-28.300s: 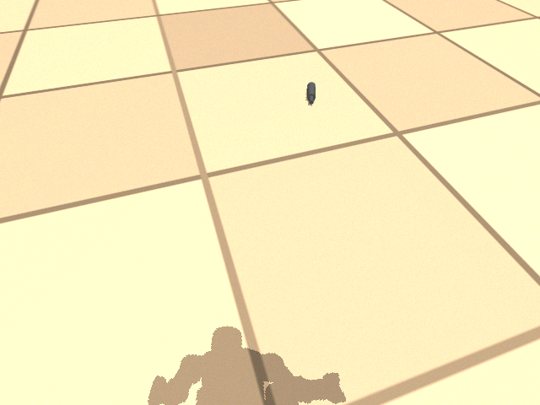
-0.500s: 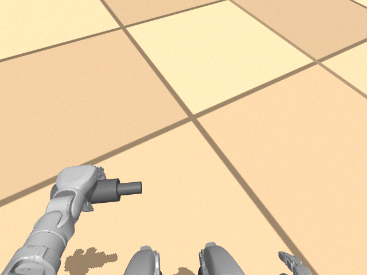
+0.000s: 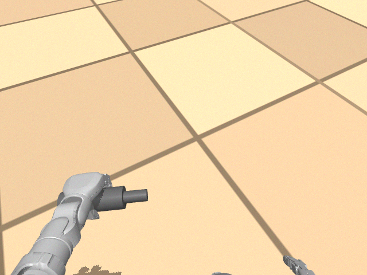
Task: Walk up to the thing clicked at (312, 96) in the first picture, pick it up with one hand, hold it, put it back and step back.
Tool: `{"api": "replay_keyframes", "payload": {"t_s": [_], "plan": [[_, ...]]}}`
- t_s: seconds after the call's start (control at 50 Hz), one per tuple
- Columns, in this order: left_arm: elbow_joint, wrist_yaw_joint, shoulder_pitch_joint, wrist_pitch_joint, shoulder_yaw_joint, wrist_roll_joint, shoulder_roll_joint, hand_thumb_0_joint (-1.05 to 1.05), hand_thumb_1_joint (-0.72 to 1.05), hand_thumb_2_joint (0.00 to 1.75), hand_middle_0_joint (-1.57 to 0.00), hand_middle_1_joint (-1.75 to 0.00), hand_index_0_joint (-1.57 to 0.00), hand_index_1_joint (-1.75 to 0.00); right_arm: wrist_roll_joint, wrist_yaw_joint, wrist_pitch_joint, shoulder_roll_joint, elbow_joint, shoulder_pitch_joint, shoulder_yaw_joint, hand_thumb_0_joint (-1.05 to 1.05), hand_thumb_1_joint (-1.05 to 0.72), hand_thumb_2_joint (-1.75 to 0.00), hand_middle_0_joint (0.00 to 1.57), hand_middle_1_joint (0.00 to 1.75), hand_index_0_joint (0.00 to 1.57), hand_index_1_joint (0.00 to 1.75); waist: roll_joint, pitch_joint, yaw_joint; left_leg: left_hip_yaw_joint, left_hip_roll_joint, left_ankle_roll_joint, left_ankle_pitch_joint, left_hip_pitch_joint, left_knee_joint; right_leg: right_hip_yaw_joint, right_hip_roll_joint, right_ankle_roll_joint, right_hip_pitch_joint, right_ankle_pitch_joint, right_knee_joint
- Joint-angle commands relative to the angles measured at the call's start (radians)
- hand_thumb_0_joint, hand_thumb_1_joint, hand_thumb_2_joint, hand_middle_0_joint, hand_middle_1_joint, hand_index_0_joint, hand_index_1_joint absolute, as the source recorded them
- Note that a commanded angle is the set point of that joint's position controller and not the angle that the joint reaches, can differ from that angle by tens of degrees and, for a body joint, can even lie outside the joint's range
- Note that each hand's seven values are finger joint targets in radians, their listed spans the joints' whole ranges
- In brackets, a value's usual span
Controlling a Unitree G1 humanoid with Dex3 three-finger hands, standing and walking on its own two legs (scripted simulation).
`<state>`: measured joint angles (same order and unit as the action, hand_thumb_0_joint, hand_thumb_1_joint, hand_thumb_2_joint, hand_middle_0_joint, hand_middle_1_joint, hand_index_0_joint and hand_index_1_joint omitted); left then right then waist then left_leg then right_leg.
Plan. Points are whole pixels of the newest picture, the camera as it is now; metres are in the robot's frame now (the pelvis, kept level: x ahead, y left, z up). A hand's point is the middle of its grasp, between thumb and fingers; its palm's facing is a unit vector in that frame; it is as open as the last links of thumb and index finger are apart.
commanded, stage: hold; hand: left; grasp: from above
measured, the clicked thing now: (105, 199) +0.33 +0.19 -0.09
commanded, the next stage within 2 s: crouch in 1.78 s
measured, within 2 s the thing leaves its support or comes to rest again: neither
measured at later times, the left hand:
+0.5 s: hand (85, 203) +0.30 +0.22 -0.03, palm faces -0.46 -0.05 -0.89, open 8.7 cm
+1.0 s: hand (84, 205) +0.28 +0.21 -0.01, palm faces -0.44 -0.05 -0.90, open 8.8 cm
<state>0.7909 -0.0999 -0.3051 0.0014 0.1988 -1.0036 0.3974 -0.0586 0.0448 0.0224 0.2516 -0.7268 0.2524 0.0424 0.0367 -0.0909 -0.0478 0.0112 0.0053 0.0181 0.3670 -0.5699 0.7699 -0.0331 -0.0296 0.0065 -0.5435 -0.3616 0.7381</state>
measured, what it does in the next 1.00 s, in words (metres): stands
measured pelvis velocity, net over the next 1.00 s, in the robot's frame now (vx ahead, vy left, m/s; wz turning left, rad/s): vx -0.01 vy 0.00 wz -0.01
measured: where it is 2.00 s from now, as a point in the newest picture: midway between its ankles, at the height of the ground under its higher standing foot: outside the picture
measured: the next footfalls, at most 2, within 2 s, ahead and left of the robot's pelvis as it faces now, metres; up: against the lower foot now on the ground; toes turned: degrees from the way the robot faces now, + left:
none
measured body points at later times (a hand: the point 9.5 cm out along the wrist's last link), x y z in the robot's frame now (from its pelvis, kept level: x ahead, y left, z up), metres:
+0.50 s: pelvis +0.00 +0.00 +0.02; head +0.02 -0.02 +0.47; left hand +0.32 +0.22 +0.02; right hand +0.12 -0.26 -0.10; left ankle +0.01 +0.11 -0.71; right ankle +0.00 -0.13 -0.71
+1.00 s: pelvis -0.01 +0.00 +0.02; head +0.00 -0.02 +0.47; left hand +0.30 +0.22 +0.04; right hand +0.13 -0.26 -0.09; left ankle +0.01 +0.11 -0.71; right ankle +0.00 -0.13 -0.71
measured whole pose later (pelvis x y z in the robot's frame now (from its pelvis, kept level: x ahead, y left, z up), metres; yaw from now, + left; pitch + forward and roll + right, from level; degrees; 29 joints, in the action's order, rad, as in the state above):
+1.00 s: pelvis -0.01 +0.00 +0.02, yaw +0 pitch +2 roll +0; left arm 0.60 0.03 -0.22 0.01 0.22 -0.98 0.41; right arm -0.08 0.07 0.06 0.26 -0.69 0.19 0.02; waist 0.05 -0.03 0.00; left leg 0.03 -0.01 0.02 0.25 -0.31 0.53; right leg -0.05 -0.02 0.01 -0.31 -0.26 0.53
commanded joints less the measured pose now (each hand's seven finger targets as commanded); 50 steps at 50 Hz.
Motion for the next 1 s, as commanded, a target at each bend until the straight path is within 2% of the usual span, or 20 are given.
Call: {"api": "replay_keyframes", "payload": {"t_s": [0.0, 0.04, 0.1, 0.16, 0.2, 0.24, 0.36, 0.38, 0.42, 0.5, 0.54, 0.58, 0.6, 0.62, 0.66, 0.7, 0.74, 0.86, 0.9, 0.98], "plan": [[-0.201, -0.017, -0.305, 0.009, -0.081, -0.003, 0.209, 0.0, 0.65, 0.61, -0.98, -0.62, -1.01, -0.59, 0.003, 0.011, -0.027, 0.145, 0.101, 0.009, 0.051, 0.0, -0.89, -0.9, 0.2, 0.3, 0.2, 0.3, 0.015, -0.278, 0.003, -0.012, -0.014, -0.007, -0.365, 0.246, -0.11, 0.01, -0.026, -0.023, 0.129, 0.318, -0.113], [-0.211, -0.01, -0.289, 0.008, -0.082, 0.003, 0.207, 0.0, 0.68, 0.62, -0.99, -0.63, -1.03, -0.6, 0.0, 0.011, -0.025, 0.147, 0.118, -0.006, 0.05, 0.0, -0.9, -0.9, 0.2, 0.3, 0.2, 0.3, 0.005, -0.257, 0.015, -0.007, -0.019, -0.006, -0.322, 0.242, -0.131, 0.004, -0.021, -0.023, 0.145, 0.291, -0.135], [-0.222, 0.006, -0.283, 0.007, -0.071, 0.003, 0.204, 0.0, 0.66, 0.61, -0.98, -0.63, -1.01, -0.6, -0.004, 0.013, -0.022, 0.147, 0.125, -0.022, 0.049, 0.0, -0.9, -0.9, 0.2, 0.3, 0.2, 0.3, -0.001, -0.253, 0.015, -0.009, -0.016, -0.005, -0.34, 0.263, -0.145, 0.005, -0.023, -0.022, 0.158, 0.304, -0.143], [-0.232, 0.016, -0.257, 0.009, -0.08, 0.004, 0.212, 0.0, 0.64, 0.62, -0.97, -0.62, -1.0, -0.59, -0.003, 0.013, -0.02, 0.146, 0.129, -0.026, 0.048, 0.0, -0.9, -0.9, 0.2, 0.3, 0.2, 0.3, 0.003, -0.254, 0.023, -0.01, -0.014, -0.006, -0.368, 0.28, -0.154, 0.008, -0.024, -0.024, 0.174, 0.316, -0.146], [-0.258, 0.024, -0.282, 0.011, -0.072, 0.004, 0.206, 0.0, 0.64, 0.65, -0.97, -0.64, -1.0, -0.61, -0.006, 0.014, -0.017, 0.145, 0.137, -0.034, 0.046, 0.0, -0.9, -0.9, 0.2, 0.3, 0.2, 0.3, -0.01, -0.243, 0.022, -0.008, -0.016, -0.005, -0.354, 0.289, -0.166, 0.004, -0.023, -0.022, 0.182, 0.313, -0.16], [-0.259, 0.028, -0.271, 0.009, -0.081, 0.006, 0.214, 0.0, 0.65, 0.62, -0.97, -0.64, -1.0, -0.6, -0.006, 0.015, -0.018, 0.146, 0.135, -0.035, 0.045, 0.0, -0.89, -0.9, 0.2, 0.3, 0.2, 0.3, -0.003, -0.236, 0.021, -0.006, -0.017, -0.005, -0.35, 0.292, -0.178, 0.003, -0.022, -0.025, 0.184, 0.306, -0.168], [-0.297, 0.043, -0.268, 0.012, -0.082, 0.006, 0.217, 0.0, 0.67, 0.65, -0.98, -0.67, -1.02, -0.63, -0.01, 0.018, -0.014, 0.142, 0.153, -0.066, 0.038, 0.0, -0.9, -0.9, 0.2, 0.3, 0.2, 0.3, -0.005, -0.213, 0.038, -0.006, -0.018, -0.005, -0.316, 0.311, -0.214, 0.0, -0.018, -0.025, 0.206, 0.277, -0.2], [-0.29, 0.047, -0.255, 0.01, -0.069, 0.009, 0.201, 0.0, 0.67, 0.65, -0.98, -0.67, -1.02, -0.64, -0.009, 0.019, -0.014, 0.14, 0.155, -0.069, 0.036, 0.0, -0.9, -0.9, 0.2, 0.3, 0.2, 0.3, -0.024, -0.201, 0.03, -0.004, -0.02, -0.002, -0.306, 0.309, -0.217, -0.002, -0.018, -0.022, 0.206, 0.274, -0.209], [-0.307, 0.057, -0.271, 0.012, -0.078, 0.012, 0.217, 0.0, 0.69, 0.63, -0.98, -0.67, -1.02, -0.63, -0.009, 0.021, -0.014, 0.141, 0.153, -0.075, 0.035, 0.0, -0.9, -0.9, 0.2, 0.3, 0.2, 0.3, -0.015, -0.206, 0.026, -0.003, -0.018, -0.001, -0.297, 0.322, -0.226, -0.002, -0.017, -0.021, 0.209, 0.265, -0.216], [-0.323, 0.066, -0.254, 0.017, -0.084, 0.012, 0.224, 0.0, 0.67, 0.66, -0.98, -0.7, -1.02, -0.66, -0.01, 0.023, -0.013, 0.139, 0.155, -0.088, 0.031, 0.0, -0.9, -0.9, 0.2, 0.3, 0.2, 0.3, 0.005, -0.206, 0.04, -0.003, -0.014, -0.005, -0.316, 0.342, -0.246, 0.002, -0.019, -0.026, 0.224, 0.27, -0.221], [-0.325, 0.071, -0.251, 0.02, -0.071, 0.016, 0.206, 0.0, 0.67, 0.67, -0.98, -0.69, -1.01, -0.65, -0.011, 0.024, -0.012, 0.14, 0.163, -0.096, 0.029, 0.0, -0.9, -0.9, 0.2, 0.3, 0.2, 0.3, -0.006, -0.181, 0.037, -0.01, -0.01, -0.005, -0.288, 0.343, -0.261, 0.002, -0.02, -0.027, 0.219, 0.244, -0.232], [-0.344, 0.07, -0.258, 0.024, -0.082, 0.021, 0.222, 0.0, 0.68, 0.66, -0.98, -0.7, -1.02, -0.66, -0.014, 0.025, -0.012, 0.138, 0.167, -0.106, 0.029, 0.0, -0.9, -0.9, 0.2, 0.3, 0.2, 0.3, -0.02, -0.185, 0.044, -0.005, -0.015, -0.002, -0.274, 0.344, -0.264, 0.0, -0.016, -0.024, 0.241, 0.231, -0.249], [-0.343, 0.07, -0.259, 0.024, -0.085, 0.018, 0.222, 0.0, 0.67, 0.65, -0.95, -0.72, -1.0, -0.67, -0.013, 0.025, -0.012, 0.136, 0.167, -0.105, 0.027, 0.0, -0.9, -0.9, 0.2, 0.3, 0.2, 0.3, -0.016, -0.19, 0.041, -0.003, -0.019, 0.0, -0.273, 0.342, -0.264, -0.004, -0.014, -0.023, 0.239, 0.235, -0.25], [-0.344, 0.072, -0.245, 0.022, -0.086, 0.019, 0.22, 0.0, 0.67, 0.68, -0.96, -0.72, -1.01, -0.67, -0.013, 0.025, -0.011, 0.134, 0.167, -0.108, 0.027, 0.0, -0.9, -0.9, 0.2, 0.3, 0.2, 0.3, -0.005, -0.193, 0.05, 0.004, -0.02, -0.001, -0.285, 0.353, -0.268, -0.003, -0.013, -0.024, 0.25, 0.244, -0.252], [-0.354, 0.072, -0.261, 0.023, -0.079, 0.021, 0.218, 0.0, 0.69, 0.7, -0.98, -0.73, -1.02, -0.69, -0.013, 0.027, -0.011, 0.136, 0.167, -0.114, 0.026, 0.0, -0.9, -0.9, 0.2, 0.3, 0.2, 0.3, -0.015, -0.191, 0.04, -0.002, -0.015, -0.001, -0.293, 0.362, -0.272, -0.002, -0.014, -0.022, 0.249, 0.251, -0.255], [-0.342, 0.072, -0.239, 0.023, -0.088, 0.015, 0.226, 0.0, 0.68, 0.71, -0.99, -0.71, -1.02, -0.68, -0.016, 0.027, -0.01, 0.135, 0.168, -0.122, 0.026, 0.0, -0.9, -0.9, 0.2, 0.3, 0.2, 0.3, -0.003, -0.179, 0.048, 0.0, -0.016, -0.003, -0.291, 0.366, -0.28, -0.001, -0.015, -0.024, 0.251, 0.244, -0.262], [-0.363, 0.075, -0.237, 0.024, -0.077, 0.019, 0.211, 0.0, 0.67, 0.71, -0.98, -0.72, -1.01, -0.69, -0.016, 0.028, -0.009, 0.131, 0.169, -0.13, 0.025, 0.0, -0.9, -0.9, 0.2, 0.3, 0.2, 0.3, -0.025, -0.183, 0.053, 0.004, -0.02, 0.0, -0.291, 0.373, -0.281, -0.002, -0.012, -0.02, 0.263, 0.247, -0.271], [-0.39, 0.084, -0.248, 0.021, -0.083, 0.026, 0.223, 0.0, 0.68, 0.71, -0.98, -0.73, -1.02, -0.69, -0.017, 0.031, -0.006, 0.133, 0.164, -0.137, 0.025, 0.0, -0.9, -0.9, 0.2, 0.3, 0.2, 0.3, -0.009, -0.197, 0.045, 0.009, -0.019, 0.001, -0.321, 0.404, -0.292, -0.001, -0.01, -0.019, 0.276, 0.28, -0.278], [-0.38, 0.085, -0.23, 0.017, -0.083, 0.017, 0.218, 0.0, 0.65, 0.74, -0.97, -0.73, -1.0, -0.7, -0.018, 0.031, -0.004, 0.132, 0.168, -0.137, 0.025, 0.0, -0.9, -0.9, 0.2, 0.3, 0.2, 0.3, -0.006, -0.183, 0.048, 0.01, -0.019, 0.001, -0.325, 0.408, -0.299, 0.0, -0.01, -0.021, 0.278, 0.282, -0.284], [-0.386, 0.093, -0.228, 0.013, -0.076, 0.024, 0.213, 0.0, 0.64, 0.72, -0.95, -0.73, -0.99, -0.7, -0.02, 0.032, -0.002, 0.13, 0.174, -0.151, 0.02, 0.0, -0.9, -0.9, 0.2, 0.3, 0.2, 0.3, -0.019, -0.164, 0.054, 0.009, -0.019, 0.001, -0.316, 0.405, -0.31, 0.002, -0.011, -0.019, 0.285, 0.272, -0.297]]}}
